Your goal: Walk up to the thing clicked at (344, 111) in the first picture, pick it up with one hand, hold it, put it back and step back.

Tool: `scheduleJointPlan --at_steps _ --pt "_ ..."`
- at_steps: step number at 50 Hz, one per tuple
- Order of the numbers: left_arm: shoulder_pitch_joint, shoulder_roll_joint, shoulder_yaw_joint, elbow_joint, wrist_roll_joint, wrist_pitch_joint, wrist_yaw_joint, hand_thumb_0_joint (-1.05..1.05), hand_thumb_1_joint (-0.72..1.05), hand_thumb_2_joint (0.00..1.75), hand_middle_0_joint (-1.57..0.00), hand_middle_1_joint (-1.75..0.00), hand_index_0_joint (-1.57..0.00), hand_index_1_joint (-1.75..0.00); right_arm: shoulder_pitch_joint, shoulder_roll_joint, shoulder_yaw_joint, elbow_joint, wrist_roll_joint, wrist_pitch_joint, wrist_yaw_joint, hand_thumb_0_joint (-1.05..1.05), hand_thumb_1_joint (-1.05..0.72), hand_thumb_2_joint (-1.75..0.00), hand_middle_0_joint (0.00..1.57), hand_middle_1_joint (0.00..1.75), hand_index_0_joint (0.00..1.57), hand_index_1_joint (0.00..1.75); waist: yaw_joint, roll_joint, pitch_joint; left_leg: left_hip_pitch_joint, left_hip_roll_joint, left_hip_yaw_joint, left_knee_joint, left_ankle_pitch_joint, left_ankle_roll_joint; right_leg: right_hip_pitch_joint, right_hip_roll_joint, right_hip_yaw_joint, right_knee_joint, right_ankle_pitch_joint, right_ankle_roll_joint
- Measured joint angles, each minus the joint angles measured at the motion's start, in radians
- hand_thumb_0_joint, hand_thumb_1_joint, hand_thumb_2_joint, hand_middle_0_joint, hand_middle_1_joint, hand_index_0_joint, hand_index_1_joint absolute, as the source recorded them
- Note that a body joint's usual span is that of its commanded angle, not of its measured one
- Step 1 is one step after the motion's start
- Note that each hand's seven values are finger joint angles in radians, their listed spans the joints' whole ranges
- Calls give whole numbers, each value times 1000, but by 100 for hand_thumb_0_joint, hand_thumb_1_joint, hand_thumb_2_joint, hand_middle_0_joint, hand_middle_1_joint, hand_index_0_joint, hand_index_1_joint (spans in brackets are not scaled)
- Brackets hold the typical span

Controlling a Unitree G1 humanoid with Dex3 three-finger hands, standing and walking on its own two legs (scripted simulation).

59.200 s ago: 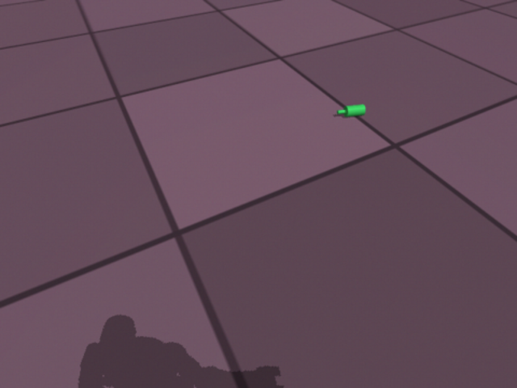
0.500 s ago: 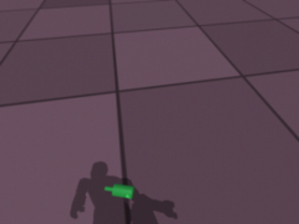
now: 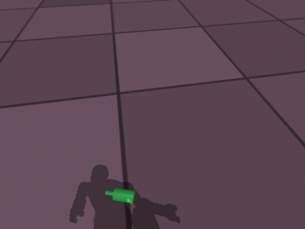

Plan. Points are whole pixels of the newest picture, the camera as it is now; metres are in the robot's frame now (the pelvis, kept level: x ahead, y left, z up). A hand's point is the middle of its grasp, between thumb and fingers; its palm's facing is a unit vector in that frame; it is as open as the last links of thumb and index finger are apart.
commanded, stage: stand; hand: left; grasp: from above
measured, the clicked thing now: (119, 194) +0.47 +0.23 -0.75
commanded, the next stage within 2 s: step back in 0.42 s
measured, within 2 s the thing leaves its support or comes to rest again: neither
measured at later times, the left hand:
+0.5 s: hand out of the picture +0.08 +0.25 -0.16, palm faces +0.01 -0.94 -0.35, open 7.3 cm
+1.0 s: hand out of the picture +0.06 +0.32 -0.18, palm faces -0.10 -0.94 -0.33, open 7.3 cm
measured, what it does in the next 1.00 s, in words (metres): walks backwards: left foot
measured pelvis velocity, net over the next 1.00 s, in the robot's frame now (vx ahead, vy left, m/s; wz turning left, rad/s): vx -0.07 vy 0.07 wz -0.06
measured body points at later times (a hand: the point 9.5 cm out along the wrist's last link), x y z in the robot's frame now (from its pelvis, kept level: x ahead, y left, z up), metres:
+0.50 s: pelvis +0.00 +0.00 +0.00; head +0.03 -0.01 +0.44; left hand +0.08 +0.30 -0.13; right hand +0.08 -0.30 -0.14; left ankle +0.00 +0.13 -0.75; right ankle +0.01 -0.11 -0.75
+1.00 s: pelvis -0.07 +0.07 -0.01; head +0.01 +0.09 +0.43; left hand +0.06 +0.37 -0.16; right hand -0.02 -0.25 -0.12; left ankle -0.07 +0.14 -0.75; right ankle -0.11 -0.07 -0.68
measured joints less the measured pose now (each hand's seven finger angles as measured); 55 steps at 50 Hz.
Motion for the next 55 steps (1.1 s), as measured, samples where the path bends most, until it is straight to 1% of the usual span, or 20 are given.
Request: scheduleJointPlan --at_steps 20,22,27,28,31,33,35,37,38,39,40,41,42,43,44,46,48,50,52,55 --pt "0 3 -10 -6 -7 -3 -3 0 91 90 -20 -30 -21 -30 -5 -8 7 -2 3 -2 1 0 -90 -90 20 30 20 30 -2 5 -2 6 3 2 -9 -6 -4 -3 2 2 7 -14 -4" --pt "0 4 -5 -16 -11 -1 -4 0 91 90 -20 -30 -21 -30 -8 -10 6 -7 3 2 4 0 -90 -90 20 30 20 30 -3 6 -3 -5 4 2 3 -11 -4 -12 3 2 15 -17 -5" --pt "-23 23 21 -91 -23 8 3 0 91 90 -20 -30 -21 -30 -54 -35 -8 -62 13 24 6 0 -90 -90 20 30 20 30 -7 17 62 -126 8 6 184 -50 7 -85 12 2 96 -33 -12" --pt "-29 28 25 -106 -20 12 5 0 91 90 -20 -30 -21 -30 -60 -41 -13 -74 13 29 6 0 -90 -90 20 30 20 30 -6 15 76 -156 0 7 242 -82 12 -100 8 5 113 -35 -12" --pt "-38 47 34 -150 -5 23 10 0 91 90 -20 -30 -21 -30 -62 -56 -26 -110 10 44 10 0 -91 -90 20 30 20 30 -2 -10 101 -231 -42 12 441 -253 31 -149 -18 25 165 -44 -6" --pt "-45 61 37 -174 4 31 12 0 91 90 -20 -30 -21 -30 -48 -63 -33 -131 11 48 16 0 -91 -90 20 30 20 30 -7 -27 104 -248 -55 16 504 -291 40 -181 -34 31 195 -50 2" --pt "-55 74 37 -198 10 39 14 0 91 90 -20 -30 -21 -30 -28 -69 -37 -145 10 48 19 0 -91 -90 20 30 20 30 -13 -36 103 -226 -48 22 467 -262 42 -214 -43 33 229 -58 17" --pt "-62 84 35 -225 6 49 13 0 91 90 -20 -30 -21 -30 -6 -78 -41 -153 2 43 18 0 -91 -90 20 30 20 30 -21 -35 100 -168 -29 25 327 -161 39 -253 -44 30 283 -77 38" --pt "-73 93 36 -236 1 55 13 0 91 90 -20 -30 -21 -30 -4 -71 -46 -151 -6 40 14 0 -91 -90 20 30 20 30 -20 -53 112 -155 -41 33 306 -192 44 -273 -54 44 321 -88 32" --pt "-85 101 40 -243 -5 62 15 0 91 90 -20 -30 -21 -30 -4 -58 -48 -149 -14 38 11 0 -91 -90 20 30 20 30 -12 -75 129 -152 -53 48 309 -197 52 -292 -44 88 375 -157 15" --pt "-90 104 42 -249 -7 69 20 0 91 90 -20 -30 -21 -30 0 -46 -46 -150 -19 37 10 0 -91 -90 20 30 20 30 -7 -86 141 -151 -54 59 310 -192 58 -312 -14 130 445 -240 3" --pt "-89 102 42 -254 -7 73 26 0 91 90 -20 -30 -21 -30 7 -38 -42 -155 -20 36 11 0 -91 -90 20 30 20 30 -13 -85 146 -152 -49 57 307 -184 64 -330 24 155 520 -308 -3" --pt "-87 97 41 -255 -5 77 29 0 91 90 -20 -30 -21 -30 15 -29 -40 -160 -19 36 9 0 -91 -90 20 30 20 30 -23 -79 147 -151 -42 50 294 -171 67 -344 61 170 592 -348 -7" --pt "-84 93 39 -254 -6 80 31 0 91 90 -20 -30 -20 -30 24 -22 -38 -164 -20 36 6 0 -91 -90 20 30 20 30 -32 -74 144 -148 -37 45 273 -154 69 -356 90 181 655 -361 -10" --pt "-79 88 36 -255 -9 82 29 0 91 90 -20 -30 -20 -30 31 -16 -36 -167 -21 36 1 0 -90 -90 20 30 20 30 -35 -72 139 -146 -36 45 248 -136 70 -366 110 190 704 -346 -14" --pt "-62 78 33 -266 -13 81 25 0 91 90 -20 -30 -20 -30 36 -10 -34 -172 -17 39 -8 0 -90 -90 21 30 20 30 -29 -70 135 -142 -35 58 209 -108 74 -375 128 197 765 -305 -15" --pt "-40 69 33 -275 -10 76 20 0 91 90 -20 -30 -21 -30 30 -8 -36 -182 -11 38 -15 1 -90 -90 21 30 20 30 -22 -67 138 -140 -37 76 192 -94 78 -359 124 193 773 -272 -5" --pt "-16 63 34 -276 -7 75 17 0 91 90 -20 -30 -21 -30 21 -6 -39 -198 -5 33 -22 1 -90 -90 21 30 20 30 -19 -66 141 -141 -42 95 191 -88 83 -323 110 186 727 -260 7" --pt "3 59 35 -274 -5 77 15 0 91 90 -20 -30 -21 -30 13 -3 -41 -217 -2 28 -25 1 -90 -90 21 30 20 30 -20 -64 145 -148 -47 110 204 -89 87 -277 90 171 636 -266 14" --pt "21 54 37 -271 0 77 12 0 91 90 -20 -30 -21 -30 3 -5 -41 -239 0 26 -23 0 -90 -90 21 30 20 30 -18 -55 149 -165 -52 132 242 -98 90 -208 55 133 477 -265 10"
